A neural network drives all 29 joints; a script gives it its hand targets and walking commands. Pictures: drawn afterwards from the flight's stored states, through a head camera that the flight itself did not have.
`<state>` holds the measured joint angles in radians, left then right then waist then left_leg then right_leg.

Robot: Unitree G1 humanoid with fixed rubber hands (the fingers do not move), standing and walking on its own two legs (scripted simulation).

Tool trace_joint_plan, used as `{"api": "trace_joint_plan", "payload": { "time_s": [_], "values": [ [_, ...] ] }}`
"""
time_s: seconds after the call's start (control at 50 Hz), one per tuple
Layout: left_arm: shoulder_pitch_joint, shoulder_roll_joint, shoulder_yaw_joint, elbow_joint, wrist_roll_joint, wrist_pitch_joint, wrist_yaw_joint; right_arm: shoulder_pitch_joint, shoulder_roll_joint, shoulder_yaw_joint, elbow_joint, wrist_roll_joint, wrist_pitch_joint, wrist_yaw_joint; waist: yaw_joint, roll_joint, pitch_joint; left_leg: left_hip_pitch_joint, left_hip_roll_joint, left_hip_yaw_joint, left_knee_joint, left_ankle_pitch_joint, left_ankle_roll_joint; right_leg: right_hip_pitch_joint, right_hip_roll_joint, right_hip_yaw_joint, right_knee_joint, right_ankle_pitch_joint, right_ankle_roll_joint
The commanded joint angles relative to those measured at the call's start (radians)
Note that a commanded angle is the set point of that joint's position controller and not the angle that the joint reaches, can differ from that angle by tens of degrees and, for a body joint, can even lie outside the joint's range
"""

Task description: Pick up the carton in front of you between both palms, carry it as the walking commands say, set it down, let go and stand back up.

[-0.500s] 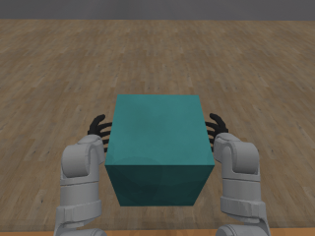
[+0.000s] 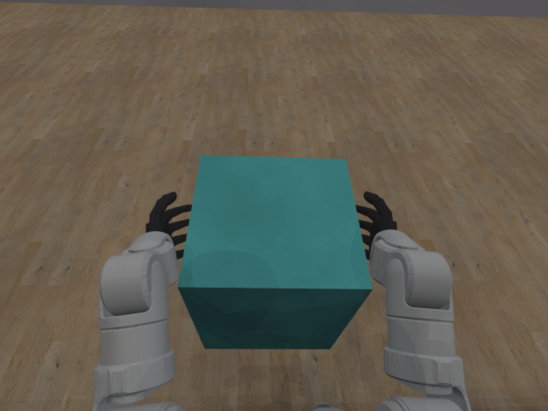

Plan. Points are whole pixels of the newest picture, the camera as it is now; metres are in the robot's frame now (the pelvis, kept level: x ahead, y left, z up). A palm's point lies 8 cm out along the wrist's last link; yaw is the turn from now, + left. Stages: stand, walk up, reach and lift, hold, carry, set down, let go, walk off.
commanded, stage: carry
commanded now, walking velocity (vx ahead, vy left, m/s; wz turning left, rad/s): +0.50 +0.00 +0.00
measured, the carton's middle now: (270, 260) +0.35 -0.01 +0.04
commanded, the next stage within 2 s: none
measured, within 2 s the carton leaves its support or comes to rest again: neither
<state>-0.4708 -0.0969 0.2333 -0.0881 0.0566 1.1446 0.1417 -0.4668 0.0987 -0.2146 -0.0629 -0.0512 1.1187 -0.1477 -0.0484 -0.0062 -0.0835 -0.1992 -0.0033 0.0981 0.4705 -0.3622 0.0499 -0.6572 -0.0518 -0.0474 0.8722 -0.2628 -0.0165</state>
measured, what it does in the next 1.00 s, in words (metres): goes down: right foot, then left foot 0.13 m lower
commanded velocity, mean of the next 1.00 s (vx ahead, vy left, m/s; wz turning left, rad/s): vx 0.50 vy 0.00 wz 0.00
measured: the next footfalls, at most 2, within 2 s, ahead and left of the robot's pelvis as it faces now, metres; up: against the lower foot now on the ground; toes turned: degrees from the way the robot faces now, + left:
right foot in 0.12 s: +0.19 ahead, -0.10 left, +0.00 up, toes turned -6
left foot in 0.66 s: +0.57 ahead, +0.07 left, -0.13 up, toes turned +4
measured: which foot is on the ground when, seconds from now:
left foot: down 0.00-0.12, up 0.14-0.64, down 0.66-1.00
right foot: up 0.00-0.10, down 0.12-0.70, up 0.72-1.00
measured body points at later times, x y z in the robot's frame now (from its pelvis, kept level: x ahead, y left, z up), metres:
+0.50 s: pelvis +0.25 -0.03 -0.03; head +0.28 -0.04 +0.42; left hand +0.60 +0.13 +0.09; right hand +0.60 -0.17 +0.08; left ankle +0.39 +0.11 -0.71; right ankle +0.15 -0.10 -0.74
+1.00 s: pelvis +0.59 +0.01 -0.14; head +0.67 +0.02 +0.30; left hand +0.94 +0.13 -0.10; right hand +0.91 -0.17 -0.10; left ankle +0.53 +0.07 -0.86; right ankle +0.71 -0.13 -0.80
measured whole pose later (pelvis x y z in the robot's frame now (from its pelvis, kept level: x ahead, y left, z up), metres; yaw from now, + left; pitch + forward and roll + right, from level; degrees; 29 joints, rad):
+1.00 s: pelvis +0.59 +0.01 -0.14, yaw -2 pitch +6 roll +0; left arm -0.31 -0.16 0.23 -0.16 0.07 1.00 0.12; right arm -0.35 0.13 -0.21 -0.08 0.00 0.97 -0.15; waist -0.09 -0.01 0.05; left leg -0.30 -0.05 0.12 0.62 -0.43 0.10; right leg -0.81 -0.05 -0.03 1.00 -0.24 -0.04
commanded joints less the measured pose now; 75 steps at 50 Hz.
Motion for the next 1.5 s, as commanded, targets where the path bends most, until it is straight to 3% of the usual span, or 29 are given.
{"api": "trace_joint_plan", "payload": {
  "time_s": [0.0,0.04,0.06,0.08,0.1,0.12,0.14,0.16,0.2,0.26,0.36,0.44,0.5,0.6,0.64,0.66,0.68,0.7,0.72,0.74,0.8,0.88,1.0,1.08,1.1,1.12,1.14,1.22,1.48],
  "values": [
    [-0.557,-0.829,-0.646,-0.042,-0.228,-0.016,-0.089,-0.624,0.868,0.69,-0.086,0.329,-0.006,0.125,-0.009,0.165,-0.245,0.153,0.173,-0.119,-0.113,0.593,0.108,0.102,0.066,-0.105,-0.202,0.119,-0.007],
    [-0.56,-0.815,-0.653,-0.057,-0.231,-0.015,-0.093,-0.597,0.865,0.688,-0.075,0.318,-0.007,0.127,0.01,0.192,-0.271,0.166,0.179,-0.096,-0.048,0.681,0.085,0.195,0.081,-0.109,-0.278,0.106,-0.035],
    [-0.562,-0.813,-0.654,-0.056,-0.229,-0.016,-0.096,-0.594,0.867,0.69,-0.072,0.314,-0.007,0.127,0.073,0.182,-0.339,0.123,0.191,-0.037,0.106,0.86,0.056,0.359,0.084,-0.129,-0.185,0.262,-0.057],
    [-0.518,-0.804,-0.647,-0.037,-0.227,-0.016,-0.098,-0.577,0.861,0.694,-0.07,0.31,-0.004,0.126,0.141,0.112,-0.406,0.054,0.144,0.031,0.313,0.844,0.016,0.531,0.111,-0.139,-0.274,0.207,-0.072],
    [-0.476,-0.788,-0.64,-0.027,-0.222,-0.017,-0.101,-0.59,0.849,0.691,-0.076,0.301,-0.003,0.123,0.193,-0.006,-0.414,-0.123,0.097,0.037,0.547,0.63,-0.012,0.707,0.028,-0.023,-0.326,0.186,-0.076],
    [-0.49,-0.769,-0.638,-0.018,-0.229,-0.016,-0.103,-0.566,0.856,0.677,-0.062,0.276,0.003,0.118,0.138,-0.249,-0.395,-0.393,-0.014,-0.001,0.752,-0.104,-0.03,0.86,-0.164,0.285,-0.311,0.358,-0.127],
    [-0.497,-0.786,-0.65,-0.01,-0.245,-0.018,-0.106,-0.519,0.84,0.649,-0.057,0.252,0.005,0.113,0.121,-0.341,-0.46,-0.597,-0.076,-0.081,0.912,-0.194,-0.017,0.935,-0.273,0.635,-0.439,0.16,-0.278],
    [-0.539,-0.84,-0.686,-0.041,-0.277,-0.022,-0.117,-0.55,0.841,0.637,-0.069,0.24,0.003,0.108,0.109,-0.191,-0.41,-0.642,0.009,-0.149,0.932,-0.151,0.004,0.864,-0.282,0.611,-0.437,0.063,-0.294],
    [-0.662,-0.922,-0.754,-0.12,-0.351,-0.042,-0.142,-0.597,0.883,0.642,-0.1,0.236,-0.01,0.111,0.098,-0.029,-0.341,-0.599,0.061,-0.163,0.823,-0.071,-0.002,0.681,-0.246,0.488,-0.429,0.104,-0.267],
    [-0.719,-0.952,-0.792,-0.156,-0.393,-0.071,-0.159,-0.605,0.898,0.665,-0.113,0.227,-0.035,0.115,0.084,-0.052,-0.316,-0.476,0.061,-0.124,0.585,-0.07,-0.02,0.527,-0.2,0.349,-0.473,0.01,-0.252],
    [-0.606,-0.879,-0.78,-0.15,-0.366,-0.073,-0.14,-0.549,0.851,0.708,-0.156,0.246,-0.043,0.108,0.117,-0.065,-0.345,-0.596,0.063,-0.08,0.577,0.182,-0.015,0.711,-0.201,0.267,-0.381,0.347,-0.244],
    [-0.512,-0.81,-0.739,-0.1,-0.324,-0.049,-0.122,-0.5,0.777,0.674,-0.149,0.235,-0.014,0.103,0.195,-0.033,-0.265,-0.869,0.091,-0.125,0.363,0.403,-0.047,0.898,-0.136,0.295,-0.248,0.267,-0.219],
    [-0.519,-0.793,-0.724,-0.077,-0.333,-0.037,-0.123,-0.474,0.725,0.625,-0.12,0.2,0.004,0.09,0.211,-0.009,-0.177,-0.572,0.047,-0.04,0.074,0.697,-0.043,0.622,-0.072,0.195,-0.262,0.081,-0.187],
    [-0.565,-0.806,-0.719,-0.022,-0.356,-0.033,-0.124,-0.487,0.68,0.573,-0.093,0.162,0.019,0.068,0.131,-0.099,-0.131,-0.192,0.044,0.008,-0.076,0.801,0.014,0.491,-0.034,0.12,-0.088,0.031,-0.112],
    [-0.591,-0.799,-0.708,-0.003,-0.352,-0.032,-0.117,-0.445,0.65,0.544,-0.06,0.153,0.02,0.061,-0.016,-0.014,-0.237,0.143,0.044,0.049,-0.125,0.661,0.007,0.451,0.013,0.029,0.322,0.236,-0.073],
    [-0.603,-0.788,-0.689,0.003,-0.345,-0.031,-0.109,-0.462,0.627,0.534,-0.06,0.151,0.021,0.059,-0.026,0.114,-0.302,0.366,0.126,-0.014,0.039,0.691,0.026,0.237,0.064,0.0,0.609,-0.14,-0.052],
    [-0.611,-0.777,-0.688,0.003,-0.348,-0.021,-0.097,-0.462,0.621,0.529,-0.021,0.165,0.02,0.055,0.017,0.247,-0.384,0.625,0.276,-0.261,0.298,1.037,0.09,-0.058,0.087,0.053,0.739,-0.426,-0.033],
    [-0.575,-0.778,-0.672,0.008,-0.345,-0.015,-0.082,-0.479,0.636,0.549,-0.036,0.2,0.019,0.054,-0.023,0.277,-0.478,0.693,0.382,-0.489,0.237,0.8,0.189,-0.189,0.1,0.091,0.852,-0.374,-0.025],
    [-0.586,-0.797,-0.66,-0.035,-0.338,-0.017,-0.073,-0.511,0.689,0.583,-0.066,0.243,0.009,0.061,-0.042,0.268,-0.519,0.609,0.435,-0.704,0.038,0.303,0.271,-0.237,0.081,0.085,0.86,-0.324,-0.015],
    [-0.642,-0.835,-0.665,-0.069,-0.331,-0.025,-0.068,-0.568,0.768,0.609,-0.105,0.285,-0.001,0.078,-0.024,0.139,-0.456,0.458,0.391,-0.697,-0.045,0.18,0.248,-0.213,0.043,0.087,0.785,-0.272,-0.017],
    [-0.635,-0.916,-0.676,-0.106,-0.289,-0.071,-0.077,-0.699,0.933,0.717,-0.179,0.386,-0.047,0.121,0.0,0.062,-0.377,0.235,0.31,-0.508,0.005,0.358,0.215,-0.177,0.004,0.093,0.586,-0.116,-0.017],
    [-0.491,-0.912,-0.704,-0.105,-0.212,-0.135,-0.085,-0.587,0.978,0.784,-0.147,0.398,-0.11,0.154,-0.007,0.138,-0.413,0.298,0.265,-0.395,0.043,0.57,0.215,-0.231,-0.01,0.045,0.39,-0.111,-0.016],
    [-0.371,-0.887,-0.745,-0.103,-0.179,-0.204,-0.121,-0.454,0.96,0.82,-0.101,0.344,-0.175,0.18,-0.036,0.117,-0.323,0.286,0.18,-0.188,-0.007,0.81,0.135,-0.032,0.043,-0.074,-0.166,0.165,-0.028],
    [-0.329,-0.864,-0.762,-0.085,-0.204,-0.219,-0.136,-0.406,0.908,0.807,-0.095,0.296,-0.189,0.17,0.035,0.114,-0.382,0.226,0.146,-0.034,0.189,1.024,0.03,0.43,0.119,-0.162,-0.434,0.313,-0.061],
    [-0.317,-0.853,-0.758,-0.089,-0.208,-0.219,-0.137,-0.405,0.885,0.8,-0.102,0.282,-0.187,0.165,0.075,0.078,-0.431,0.089,0.122,-0.016,0.353,0.833,0.001,0.652,0.052,-0.083,-0.429,0.297,-0.069],
    [-0.318,-0.815,-0.75,-0.092,-0.211,-0.214,-0.134,-0.397,0.879,0.799,-0.111,0.27,-0.178,0.16,0.058,-0.126,-0.516,-0.154,0.062,-0.015,0.554,0.267,-0.046,0.906,-0.248,0.303,-0.381,0.456,-0.12],
    [-0.309,-0.801,-0.755,-0.072,-0.227,-0.206,-0.126,-0.351,0.853,0.784,-0.096,0.263,-0.165,0.151,0.081,-0.27,-0.547,-0.394,-0.066,-0.054,0.762,-0.153,-0.061,1.055,-0.366,0.619,-0.478,0.381,-0.256],
    [-0.364,-0.859,-0.802,-0.171,-0.302,-0.172,-0.138,-0.34,0.875,0.744,-0.122,0.258,-0.138,0.129,0.062,-0.031,-0.375,-0.471,0.055,-0.115,0.659,-0.016,-0.041,0.85,-0.277,0.365,-0.552,0.433,-0.166],
    [-0.058,-0.836,-0.786,-0.339,-0.307,0.009,-0.197,-0.096,0.896,0.824,-0.362,0.278,0.031,0.158,0.067,-0.16,-0.143,-0.403,0.056,0.067,0.077,0.306,-0.081,0.727,-0.174,0.013,-0.678,0.439,-0.097]
  ]
}}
